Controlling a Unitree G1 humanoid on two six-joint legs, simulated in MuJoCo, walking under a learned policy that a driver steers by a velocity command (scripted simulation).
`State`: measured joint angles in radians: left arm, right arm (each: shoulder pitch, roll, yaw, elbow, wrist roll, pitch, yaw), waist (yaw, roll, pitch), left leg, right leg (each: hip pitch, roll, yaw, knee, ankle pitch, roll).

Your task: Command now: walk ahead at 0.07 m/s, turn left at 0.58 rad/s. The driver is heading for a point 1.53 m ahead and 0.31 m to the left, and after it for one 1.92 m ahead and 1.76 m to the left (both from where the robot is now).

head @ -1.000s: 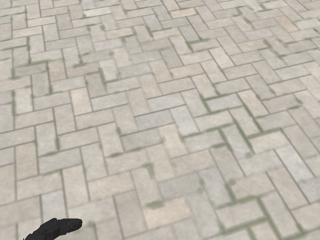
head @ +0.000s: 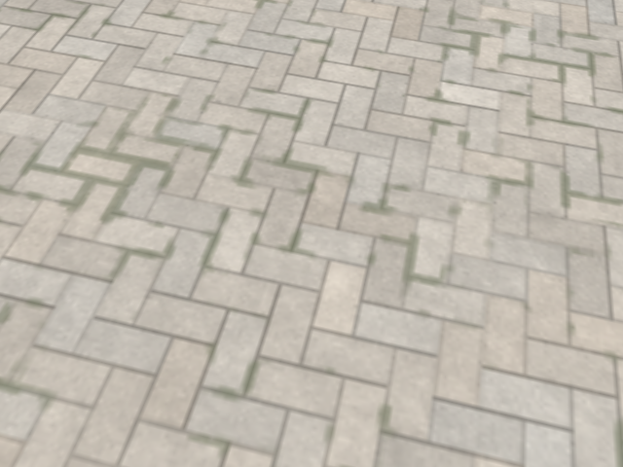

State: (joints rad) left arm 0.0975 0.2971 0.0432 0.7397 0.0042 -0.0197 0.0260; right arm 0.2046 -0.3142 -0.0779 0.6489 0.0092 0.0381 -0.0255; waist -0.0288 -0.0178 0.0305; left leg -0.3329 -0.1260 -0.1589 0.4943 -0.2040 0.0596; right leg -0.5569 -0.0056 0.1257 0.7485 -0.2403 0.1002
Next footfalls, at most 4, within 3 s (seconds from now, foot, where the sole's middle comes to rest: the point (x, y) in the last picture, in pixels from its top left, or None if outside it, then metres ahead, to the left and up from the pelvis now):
0.08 right None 0.13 -0.14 -0.77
0.50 left None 0.04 0.12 -0.77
0.86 right None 0.11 -0.11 -0.77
1.78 right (298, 457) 0.46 0.03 -0.77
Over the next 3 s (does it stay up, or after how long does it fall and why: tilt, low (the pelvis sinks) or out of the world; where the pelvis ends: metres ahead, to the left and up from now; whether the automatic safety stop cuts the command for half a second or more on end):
stays up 0.89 0.25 -0.01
